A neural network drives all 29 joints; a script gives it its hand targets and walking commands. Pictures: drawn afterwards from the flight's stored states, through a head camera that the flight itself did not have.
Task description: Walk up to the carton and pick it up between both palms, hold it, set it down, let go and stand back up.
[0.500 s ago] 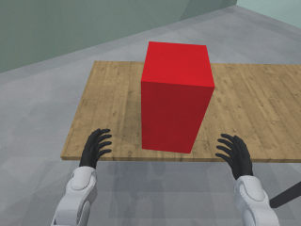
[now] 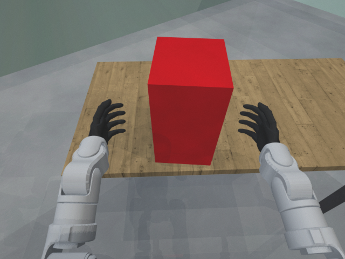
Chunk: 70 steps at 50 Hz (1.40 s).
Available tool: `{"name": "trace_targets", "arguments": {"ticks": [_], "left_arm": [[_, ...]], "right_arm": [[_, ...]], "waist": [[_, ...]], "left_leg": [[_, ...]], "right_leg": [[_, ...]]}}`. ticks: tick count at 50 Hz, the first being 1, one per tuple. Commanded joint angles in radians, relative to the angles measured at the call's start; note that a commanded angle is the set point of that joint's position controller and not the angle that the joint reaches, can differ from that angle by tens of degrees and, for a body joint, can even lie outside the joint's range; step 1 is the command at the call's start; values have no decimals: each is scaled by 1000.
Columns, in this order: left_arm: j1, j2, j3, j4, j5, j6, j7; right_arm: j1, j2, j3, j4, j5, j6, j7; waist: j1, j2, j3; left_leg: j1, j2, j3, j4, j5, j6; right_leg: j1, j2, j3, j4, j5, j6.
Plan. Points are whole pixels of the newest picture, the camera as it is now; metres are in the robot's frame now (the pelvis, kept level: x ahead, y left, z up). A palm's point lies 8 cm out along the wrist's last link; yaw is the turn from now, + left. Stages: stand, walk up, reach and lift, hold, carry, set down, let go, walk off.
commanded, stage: reach and lift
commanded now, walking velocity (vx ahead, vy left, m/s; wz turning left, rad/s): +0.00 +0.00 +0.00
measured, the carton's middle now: (186, 106) +0.48 -0.01 +0.07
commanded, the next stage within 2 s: none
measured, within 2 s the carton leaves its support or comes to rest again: neither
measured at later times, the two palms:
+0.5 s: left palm (92, 98) +0.40 +0.19 +0.17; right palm (272, 103) +0.40 -0.19 +0.16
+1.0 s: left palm (92, 53) +0.45 +0.19 +0.24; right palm (274, 65) +0.45 -0.19 +0.22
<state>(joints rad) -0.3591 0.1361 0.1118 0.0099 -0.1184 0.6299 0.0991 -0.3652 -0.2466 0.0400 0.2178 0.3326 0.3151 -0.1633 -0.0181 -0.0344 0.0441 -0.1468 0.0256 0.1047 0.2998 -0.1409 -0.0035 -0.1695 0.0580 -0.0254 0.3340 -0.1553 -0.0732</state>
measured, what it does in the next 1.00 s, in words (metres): stands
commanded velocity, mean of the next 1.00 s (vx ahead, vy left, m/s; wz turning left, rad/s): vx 0.00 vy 0.00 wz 0.00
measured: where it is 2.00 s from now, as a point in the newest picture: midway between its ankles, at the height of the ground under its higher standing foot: outside the picture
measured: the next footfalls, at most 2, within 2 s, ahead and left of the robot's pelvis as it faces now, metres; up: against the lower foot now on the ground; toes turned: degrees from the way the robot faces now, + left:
none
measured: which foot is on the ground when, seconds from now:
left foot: down 0.00-1.00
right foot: down 0.00-1.00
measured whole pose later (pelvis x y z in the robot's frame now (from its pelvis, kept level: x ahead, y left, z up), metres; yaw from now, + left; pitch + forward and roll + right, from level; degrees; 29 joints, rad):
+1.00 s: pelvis +0.00 +0.01 +0.00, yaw +2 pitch +8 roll +0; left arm -1.18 0.32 0.03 0.87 -0.24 0.55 0.16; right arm -1.14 -0.37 0.00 1.00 0.39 0.38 -0.08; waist -0.04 -0.01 -0.13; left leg -0.37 0.02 0.05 0.36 -0.14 0.01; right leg -0.35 0.06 -0.05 0.32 -0.12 -0.06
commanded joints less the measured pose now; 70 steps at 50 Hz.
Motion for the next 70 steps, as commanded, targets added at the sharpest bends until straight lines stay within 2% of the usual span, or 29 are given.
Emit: {"name": "trace_targets", "arguments": {"ticks": [1,5,8,9,11,12,14,16,18,23,26,27,29,30,35,38,40,41,42,46,48,50,53,55,58,60,67,68,70], "left_arm": [[-415,139,56,-201,7,-13,11],[-501,151,60,-188,1,14,23],[-572,167,53,-88,-10,27,16],[-539,160,53,-53,-13,28,16],[-599,179,56,-18,-9,28,20],[-570,154,36,-20,-14,31,14],[-651,200,42,-99,-30,30,14],[-677,224,58,37,-36,35,10],[-681,218,58,77,-11,30,12],[-827,241,31,142,-44,11,19],[-940,257,18,198,-53,-17,40],[-937,240,3,166,-55,-19,48],[-956,264,18,181,-56,-11,50],[-976,259,-4,246,-59,-9,44],[-1071,271,-8,386,-74,-27,46],[-1159,308,1,446,-73,-50,42],[-1211,314,-3,498,-79,-65,42],[-1236,293,-35,507,-91,-74,47],[-1232,299,-28,536,-86,-80,51],[-1334,317,-59,669,-109,-108,54],[-1355,302,-76,722,-126,-138,60],[-1331,303,-57,730,-113,-149,58],[-1358,327,-55,722,-97,-145,46],[-1365,342,-50,764,-97,-151,36],[-1331,325,-47,815,-77,-188,25],[-1283,309,-41,786,-64,-218,18],[-1169,278,1,769,-17,-307,-3],[-1139,264,-3,814,3,-318,-6],[-1172,264,5,696,-10,-355,6]], "right_arm": [[-438,-155,-70,-201,11,-14,-15],[-520,-171,-63,-155,34,2,-17],[-581,-172,-57,-68,54,22,-11],[-568,-172,-49,-43,51,25,-12],[-623,-189,-69,9,50,31,-14],[-599,-188,-65,29,65,34,-9],[-680,-213,-66,-51,76,22,-8],[-736,-208,-59,21,67,32,-4],[-722,-230,-80,95,58,33,7],[-878,-231,-85,127,61,31,18],[-949,-261,-108,204,60,36,41],[-931,-261,-96,208,82,36,50],[-960,-280,-84,223,84,31,54],[-972,-272,-77,312,83,36,55],[-1090,-303,-86,397,70,35,67],[-1181,-307,-86,415,59,34,67],[-1229,-313,-81,459,63,32,66],[-1230,-301,-83,478,79,31,68],[-1229,-314,-84,500,65,29,72],[-1318,-305,-73,596,51,36,80],[-1324,-284,-68,660,60,31,85],[-1330,-305,-56,640,59,18,85],[-1332,-319,-64,665,69,13,76],[-1349,-295,-35,686,79,18,71],[-1329,-258,-14,708,81,6,65],[-1277,-248,-19,682,73,-18,58],[-1178,-190,-58,610,2,-85,28],[-1135,-172,-58,663,-7,-92,24],[-1155,-176,-78,547,-10,-125,20]], "waist": [[-1,-19,-478],[-5,44,-555],[-3,44,-506],[-11,8,-492],[-16,17,-517],[-33,35,-513],[-27,22,-642],[-24,-18,-570],[-25,23,-570],[-32,17,-602],[-20,85,-649],[-21,109,-676],[-22,63,-727],[-33,75,-699],[-21,49,-683],[-34,21,-715],[-16,23,-733],[-36,56,-752],[-29,66,-734],[-31,28,-711],[-31,55,-732],[-19,38,-786],[-35,75,-826],[-33,28,-762],[-22,19,-732],[-28,52,-760],[-43,11,-745],[-44,47,-689],[-36,47,-770]], "left_leg": [[64,-2,-89,-21,60,52],[75,-7,-93,9,90,35],[54,0,-97,-6,39,32],[54,7,-105,-7,59,40],[44,2,-105,-1,74,38],[82,8,-113,9,113,25],[116,-1,-105,31,167,19],[55,-3,-117,31,132,38],[81,2,-119,19,136,27],[41,0,-121,18,81,25],[60,5,-121,25,73,17],[93,10,-124,42,141,13],[153,11,-125,65,221,5],[138,8,-135,71,210,5],[69,6,-133,43,104,14],[49,1,-136,48,132,22],[24,-3,-131,46,108,22],[48,0,-134,49,117,15],[54,2,-131,48,111,10],[42,7,-137,40,59,15],[51,7,-138,46,90,11],[96,7,-144,70,188,2],[102,-2,-135,82,252,-17],[49,-5,-134,58,179,-2],[19,-11,-135,47,181,3],[21,-16,-132,55,225,-2],[-3,-20,-125,55,245,-8],[-19,-23,-123,51,213,-9],[4,-21,-126,55,250,-16]], "right_leg": [[169,-74,115,3,407,133],[151,-72,107,22,421,121],[129,-73,100,5,363,119],[136,-75,99,5,392,126],[133,-67,96,16,413,121],[129,-63,91,10,435,114],[155,-53,78,15,502,120],[148,-59,85,24,497,128],[141,-54,72,16,474,119],[119,-54,66,6,385,116],[48,-56,66,1,334,95],[43,-48,60,6,369,91],[61,-36,45,3,455,99],[51,-40,50,2,462,103],[31,-43,44,-15,366,97],[75,-42,46,-4,424,102],[79,-45,48,0,409,104],[65,-47,51,-1,406,99],[31,-41,39,-8,374,94],[-8,-37,27,-28,296,93],[-37,-36,26,-21,308,82],[-4,-31,22,-17,412,88],[62,-29,26,-7,513,98],[72,-35,28,-9,482,105],[107,-39,34,0,514,110],[140,-41,38,6,573,111],[189,-41,36,14,635,127],[174,-46,41,17,599,131],[154,-40,34,23,611,131]]}}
